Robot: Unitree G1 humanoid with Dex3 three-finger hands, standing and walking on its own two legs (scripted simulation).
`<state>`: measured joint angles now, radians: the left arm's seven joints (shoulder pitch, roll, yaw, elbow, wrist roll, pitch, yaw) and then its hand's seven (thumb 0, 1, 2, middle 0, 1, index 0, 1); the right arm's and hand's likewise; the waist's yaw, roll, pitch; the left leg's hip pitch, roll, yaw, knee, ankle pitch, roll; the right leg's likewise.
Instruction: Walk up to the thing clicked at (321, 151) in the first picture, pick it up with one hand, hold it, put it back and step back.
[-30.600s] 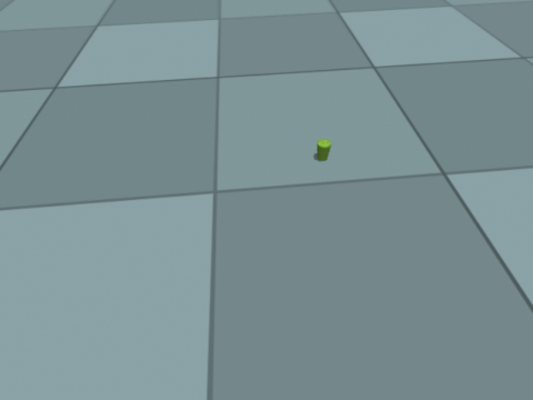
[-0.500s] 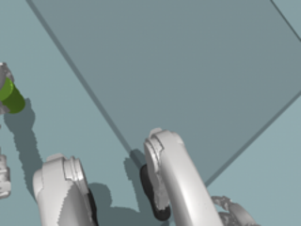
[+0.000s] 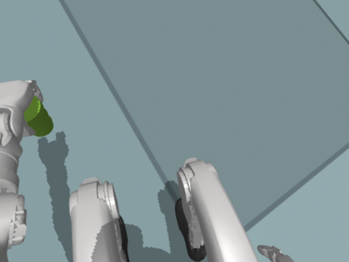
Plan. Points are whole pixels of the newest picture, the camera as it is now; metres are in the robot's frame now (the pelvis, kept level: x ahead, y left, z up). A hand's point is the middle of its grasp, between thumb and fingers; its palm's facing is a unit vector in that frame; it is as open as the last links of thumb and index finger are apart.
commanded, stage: lift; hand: left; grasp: from above
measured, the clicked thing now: (32, 118) +0.49 +0.28 -0.16
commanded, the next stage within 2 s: hold in 1.30 s
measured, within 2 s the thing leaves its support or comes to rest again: neither
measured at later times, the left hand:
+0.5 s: hand out of the picture +0.39 +0.28 +0.07, palm faces -0.43 -0.13 -0.90, open 9.9 cm
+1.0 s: hand out of the picture +0.36 +0.27 +0.22, palm faces -0.43 -0.12 -0.90, open 9.9 cm
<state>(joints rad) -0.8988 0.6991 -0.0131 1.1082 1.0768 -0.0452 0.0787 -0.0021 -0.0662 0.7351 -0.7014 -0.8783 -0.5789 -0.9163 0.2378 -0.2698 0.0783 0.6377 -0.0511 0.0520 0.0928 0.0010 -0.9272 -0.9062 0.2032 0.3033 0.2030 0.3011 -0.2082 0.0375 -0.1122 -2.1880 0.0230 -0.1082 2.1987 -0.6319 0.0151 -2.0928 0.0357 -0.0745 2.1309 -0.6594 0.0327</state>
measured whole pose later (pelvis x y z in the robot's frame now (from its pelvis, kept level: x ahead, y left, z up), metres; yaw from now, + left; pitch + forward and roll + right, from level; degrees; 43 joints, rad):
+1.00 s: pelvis +0.05 +0.01 +0.30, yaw +6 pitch +15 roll -2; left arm -0.39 0.41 -0.16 0.88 1.00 0.00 0.15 -0.01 -0.05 0.73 -0.69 -0.88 -0.57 -0.92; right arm 0.27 -0.25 -0.03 0.74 0.04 -0.01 -0.06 0.01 -0.91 -0.90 0.20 0.30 0.20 0.30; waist -0.08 0.04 -0.13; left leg -0.94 0.03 -0.01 1.11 -0.44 0.01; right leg -0.89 0.02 0.00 1.07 -0.45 0.02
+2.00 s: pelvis +0.08 +0.01 +0.37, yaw +5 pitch +5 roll -1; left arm -0.29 0.40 -0.20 0.72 0.99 0.02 0.03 0.00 -0.04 0.72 -0.67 -0.90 -0.56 -0.93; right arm 0.24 -0.25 -0.04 0.69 0.06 0.04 -0.04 0.01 -0.91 -0.90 0.20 0.30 0.20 0.30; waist -0.01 0.05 -0.06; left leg -0.42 0.01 0.03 0.64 -0.30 0.02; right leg -0.39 0.00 0.04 0.61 -0.31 0.03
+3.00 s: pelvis +0.08 +0.00 +0.38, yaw +5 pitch +1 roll +0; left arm -0.23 0.40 -0.21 0.59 0.98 0.02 -0.05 0.00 -0.03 0.71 -0.65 -0.92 -0.55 -0.93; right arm 0.18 -0.25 -0.01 0.67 0.08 0.05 -0.06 0.01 -0.92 -0.90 0.20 0.30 0.20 0.30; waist 0.01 0.05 0.00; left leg -0.28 0.01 0.04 0.49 -0.23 0.01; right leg -0.27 0.00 0.05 0.49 -0.24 0.02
